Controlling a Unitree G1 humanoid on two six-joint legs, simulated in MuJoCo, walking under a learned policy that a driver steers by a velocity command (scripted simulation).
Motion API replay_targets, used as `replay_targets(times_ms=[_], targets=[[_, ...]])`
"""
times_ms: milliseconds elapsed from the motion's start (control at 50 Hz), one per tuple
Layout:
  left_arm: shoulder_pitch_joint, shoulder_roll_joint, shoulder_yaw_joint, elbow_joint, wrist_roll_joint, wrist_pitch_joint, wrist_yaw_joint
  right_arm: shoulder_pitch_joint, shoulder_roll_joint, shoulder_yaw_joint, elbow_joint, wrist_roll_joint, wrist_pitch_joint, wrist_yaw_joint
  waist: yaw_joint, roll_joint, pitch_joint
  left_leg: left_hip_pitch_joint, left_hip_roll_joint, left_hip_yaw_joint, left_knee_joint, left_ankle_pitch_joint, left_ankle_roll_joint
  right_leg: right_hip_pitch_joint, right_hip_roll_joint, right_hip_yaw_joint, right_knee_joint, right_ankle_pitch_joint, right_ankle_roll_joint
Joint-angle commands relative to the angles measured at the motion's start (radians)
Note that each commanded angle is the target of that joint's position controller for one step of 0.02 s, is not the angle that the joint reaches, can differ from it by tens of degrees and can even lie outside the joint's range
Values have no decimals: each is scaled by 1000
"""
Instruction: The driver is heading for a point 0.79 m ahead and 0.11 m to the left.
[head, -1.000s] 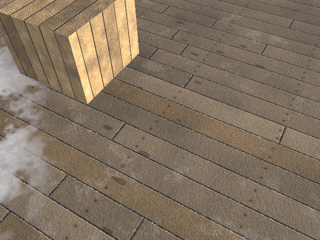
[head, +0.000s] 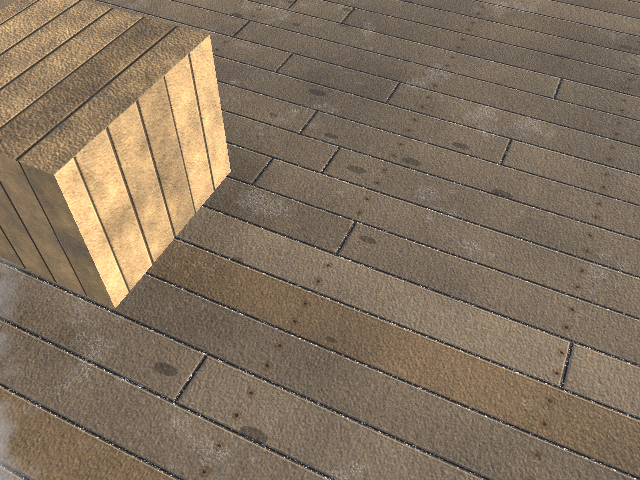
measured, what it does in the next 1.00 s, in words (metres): walks ahead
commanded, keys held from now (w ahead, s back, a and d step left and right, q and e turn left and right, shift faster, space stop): no key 0.26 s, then w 0.62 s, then no key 0.12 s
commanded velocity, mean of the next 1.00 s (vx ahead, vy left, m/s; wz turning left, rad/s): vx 0.25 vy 0.00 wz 0.00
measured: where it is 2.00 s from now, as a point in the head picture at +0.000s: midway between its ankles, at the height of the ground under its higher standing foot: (319, 436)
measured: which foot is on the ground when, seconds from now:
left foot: down 0.00-0.52, up 0.54-1.00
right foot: down 0.00-1.00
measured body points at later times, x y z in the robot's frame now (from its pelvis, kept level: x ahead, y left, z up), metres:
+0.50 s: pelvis +0.03 -0.02 -0.01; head +0.03 -0.03 +0.44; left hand +0.12 +0.25 -0.14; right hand -0.03 -0.27 -0.16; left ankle -0.08 +0.12 -0.73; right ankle +0.05 -0.11 -0.73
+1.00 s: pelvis +0.24 +0.01 -0.01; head +0.27 +0.01 +0.44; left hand +0.16 +0.26 -0.15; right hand +0.47 -0.22 -0.11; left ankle +0.41 +0.12 -0.72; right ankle +0.06 -0.12 -0.73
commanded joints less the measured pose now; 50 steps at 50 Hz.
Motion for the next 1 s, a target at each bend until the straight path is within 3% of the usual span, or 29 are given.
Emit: replay_targets(times_ms=[20,260,300,340,380,400,420,460,480,500,520,540,560,580,600,620,660,700,760,800,900,940,960,980,1000], targets=[[-24,115,21,-36,0,-1,6,66,-88,-11,-6,-2,-5,-4,1,0,-65,-134,30,-20,-84,183,22,192,-77,81,-51,303,-68],[-27,107,17,0,1,12,14,119,-63,1,16,-4,-22,-10,12,0,-5,-192,34,-23,-123,60,26,183,-57,73,-85,134,-44],[-4,106,18,16,-3,14,15,149,-69,-3,25,2,-20,-11,11,21,3,-205,37,-36,-151,-141,50,157,-25,44,-74,-145,-39],[-22,118,24,9,-7,5,13,154,-105,-15,5,11,-24,-16,-3,63,64,-214,86,-116,-198,-336,109,37,16,3,-9,-355,-32],[-78,93,22,-17,-17,-25,-1,195,-159,-36,6,22,-42,-17,-27,162,133,-149,242,-320,-318,-425,192,-112,33,-58,165,-224,-18],[-85,90,22,-25,-18,-40,-9,180,-170,-44,3,25,-54,-17,-22,182,168,-130,314,-388,-337,-385,224,-174,-12,-30,234,-179,-28],[-76,91,24,-27,-23,-53,-16,172,-153,-43,-2,24,-65,-16,-13,172,179,-91,332,-391,-325,-308,231,-222,-38,-15,260,-193,-39],[-39,76,22,-22,-33,-72,-27,157,-130,-41,-12,31,-77,-4,14,149,175,-58,295,-308,-265,-158,198,-183,-49,-28,155,-227,-55],[22,71,25,0,-37,-77,-30,130,-128,-40,-20,35,-77,2,50,135,156,-116,247,-237,-220,-105,169,-36,-22,-65,45,-184,-57],[119,90,40,40,-34,-77,-30,119,-130,-40,-30,31,-78,8,86,122,108,-189,192,-177,-139,41,146,151,31,-98,2,-121,-53],[244,140,63,74,-31,-78,-29,92,-128,-37,-44,28,-83,10,140,56,47,-262,132,-98,52,251,112,312,-6,-8,-41,-82,-76],[371,248,89,95,-28,-81,-29,91,-60,-20,-86,25,-95,9,161,-224,-26,-486,-14,48,423,212,25,494,-218,399,-208,-180,-200],[450,219,67,113,-16,-94,-42,56,-46,-16,-116,30,-110,7,174,-275,-109,-604,-68,-72,689,-168,19,557,-379,763,-373,-235,-296],[352,169,41,91,-9,-109,-40,27,-76,-29,-130,59,-120,16,117,-163,-38,-695,0,-146,815,-131,54,494,-401,709,-358,-285,-275],[270,132,25,61,-9,-116,-42,14,-82,-31,-131,64,-125,23,87,-102,5,-702,48,-138,827,-35,85,420,-359,576,-357,-277,-234],[223,116,14,45,-6,-118,-45,8,-82,-37,-127,56,-127,23,64,-57,36,-695,85,-124,774,60,100,357,-318,464,-375,-229,-202],[211,90,-1,38,2,-113,-42,26,-88,-52,-120,40,-115,22,32,-71,45,-603,123,-106,660,161,95,271,-245,299,-404,-89,-155],[263,104,-4,48,5,-108,-28,8,-73,-56,-125,34,-102,26,33,-66,47,-597,123,-76,583,209,68,266,-223,222,-425,31,-160],[303,142,0,48,7,-103,-7,-118,-50,-50,-176,24,-95,28,51,-42,68,-651,118,-62,403,301,28,276,-226,173,-445,129,-172],[316,151,2,40,6,-99,0,-196,-38,-41,-204,26,-96,36,68,-57,77,-625,100,-45,272,377,18,263,-215,132,-456,148,-166],[379,149,11,51,-9,-86,4,-330,-42,-27,-251,32,-104,64,93,-56,120,-577,62,-19,94,433,36,317,-235,69,-431,218,-154],[372,158,17,54,-8,-74,7,-331,-59,-28,-264,28,-111,74,72,-77,100,-508,37,-12,45,404,60,357,-242,46,-352,405,-128],[358,171,21,50,-5,-68,8,-287,-85,-38,-259,27,-114,75,41,-101,58,-433,14,-7,35,390,75,381,-245,42,-291,552,-110],[335,184,26,44,-6,-63,10,-201,-117,-53,-237,22,-116,74,-8,-124,-6,-319,-19,8,30,390,94,396,-235,33,-195,708,-89],[315,175,23,36,-7,-57,11,-52,-154,-73,-187,17,-117,71,-80,-114,-91,-141,-48,25,-4,453,119,377,-188,7,-29,775,-56]])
